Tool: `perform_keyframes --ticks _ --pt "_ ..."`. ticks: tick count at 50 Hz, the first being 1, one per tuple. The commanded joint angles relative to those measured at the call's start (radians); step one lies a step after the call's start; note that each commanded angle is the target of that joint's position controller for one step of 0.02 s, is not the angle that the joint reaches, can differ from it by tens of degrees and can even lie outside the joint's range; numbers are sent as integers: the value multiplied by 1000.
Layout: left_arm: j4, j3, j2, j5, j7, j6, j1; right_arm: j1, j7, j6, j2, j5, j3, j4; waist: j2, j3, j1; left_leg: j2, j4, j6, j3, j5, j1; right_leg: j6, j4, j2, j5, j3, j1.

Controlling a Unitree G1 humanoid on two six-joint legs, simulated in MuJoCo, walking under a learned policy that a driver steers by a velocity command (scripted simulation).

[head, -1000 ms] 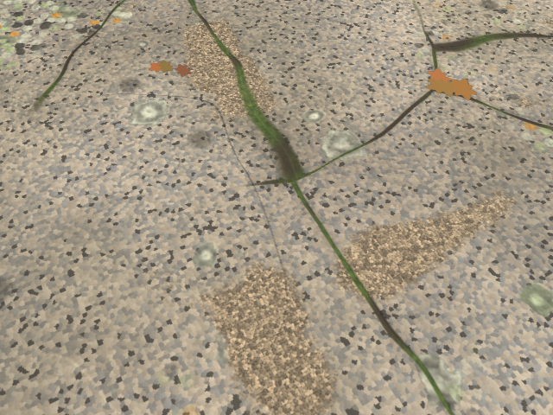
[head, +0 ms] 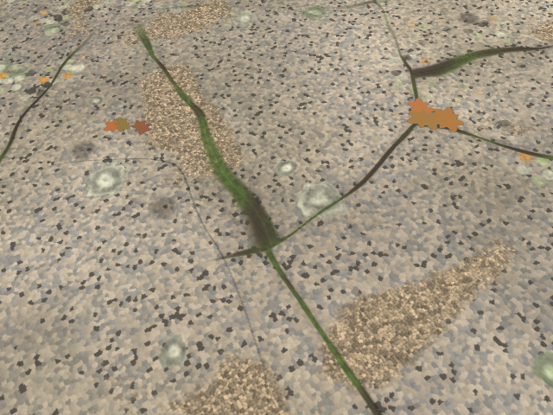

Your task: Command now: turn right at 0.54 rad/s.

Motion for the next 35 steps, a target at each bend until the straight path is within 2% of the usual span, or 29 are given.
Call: perform_keyframes --ticks 1,2,5,8,11,15,16,18,19,20,21,22,23,24,25,26,28,30,33,35 --pt "-61 47 185 -10 17 -35 30 -51 -15 -18 -105 0 -27 -83 -108 -148 30 -17 204 6 -83 13 -277 -206 -233 -303 537 393 304" --pt "-67 40 168 -24 27 -30 -6 -45 -23 -14 -117 -5 -33 -80 -120 -135 14 -11 161 0 -89 71 -255 -181 -239 -276 503 368 271" --pt "-78 36 160 -17 46 -12 -14 -6 -14 -18 -83 2 -27 -70 -147 -157 -6 -51 79 -19 -70 162 -176 -172 -251 -225 476 334 226" --pt "-82 42 169 -21 57 -3 -5 -32 -8 -22 -60 1 -17 -75 -150 -155 10 -67 -84 -31 -78 197 -141 -169 -252 -212 366 362 222" --pt "-91 47 179 -18 57 5 -15 -45 2 -27 -64 5 -15 -80 -177 -135 19 -84 -195 -28 -85 205 -71 -168 -261 -200 235 413 161" --pt "-101 50 181 -21 47 15 -27 -35 18 -45 -79 13 -21 -85 -197 -126 25 -105 -325 -8 -88 189 6 -161 -242 -192 228 504 147" --pt "-104 50 180 -25 46 18 -32 -24 23 -50 -80 14 -23 -84 -199 -129 20 -108 -375 1 -87 199 31 -154 -230 -187 246 524 154" --pt "-112 47 172 -37 49 25 -60 32 30 -60 -78 15 -28 -68 -191 -135 -21 -108 -578 27 -67 331 149 -112 -182 -146 251 526 129" --pt "-114 40 148 -38 53 27 -42 55 28 -61 -109 7 -38 -62 -155 -148 -23 -37 -645 54 -107 418 251 -66 -130 -103 155 494 68" --pt "-111 26 92 -26 50 25 17 58 21 -54 -173 -10 -49 -75 51 -176 17 174 -680 136 -295 524 351 -3 78 2 -139 353 -44" --pt "-137 44 136 -35 51 15 2 38 26 -49 -212 -45 -55 -75 263 -111 27 314 -719 299 -509 641 285 51 282 115 -363 189 -217" --pt "-112 68 210 -20 52 10 36 -9 24 -53 -155 -41 -40 -103 159 -103 33 335 -713 336 -472 628 252 87 476 39 -328 200 -223" --pt "-88 78 222 -27 49 16 51 -53 18 -52 -107 -29 -26 -114 106 -91 47 274 -700 299 -367 592 230 104 547 28 -260 186 -220" --pt "-63 76 192 -27 53 28 74 -77 14 -50 -91 -16 -20 -123 79 -80 52 214 -691 262 -282 543 231 126 595 21 -205 168 -226" --pt "-62 70 170 -26 53 37 76 -81 8 -47 -82 -3 -15 -122 83 -64 40 196 -687 257 -240 546 243 144 634 13 -158 159 -256" --pt "-69 62 142 -31 48 41 65 -71 3 -42 -82 -3 -12 -120 89 -55 31 173 -690 257 -188 563 239 157 627 5 -134 131 -258" --pt "-101 50 115 -39 43 38 9 -25 -5 -31 -94 -12 -15 -112 116 -59 -9 166 -693 272 -141 582 299 175 536 -17 -105 84 -280" --pt "-126 38 96 -33 38 33 -32 18 -7 -23 -117 -14 -24 -101 126 -88 -42 192 -681 292 -137 627 359 183 431 -43 -126 71 -260" --pt "-135 17 61 -18 29 27 -30 5 9 -16 -152 -2 -33 -96 137 -121 -42 202 -656 301 -104 706 314 161 243 -51 -182 28 -96" --pt "-117 16 63 -14 28 27 4 7 24 -17 -143 12 -25 -83 144 -130 -31 199 -634 301 -115 728 292 141 97 -33 -147 6 2"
